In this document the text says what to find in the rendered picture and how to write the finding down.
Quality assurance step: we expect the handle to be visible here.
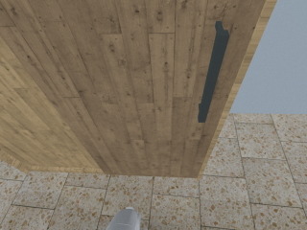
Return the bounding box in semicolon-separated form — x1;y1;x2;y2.
198;21;230;123

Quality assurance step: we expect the wardrobe door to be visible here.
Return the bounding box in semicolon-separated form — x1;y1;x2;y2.
0;0;266;178
0;36;100;169

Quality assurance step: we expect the left robot thigh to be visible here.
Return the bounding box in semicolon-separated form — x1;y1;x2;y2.
106;209;141;230

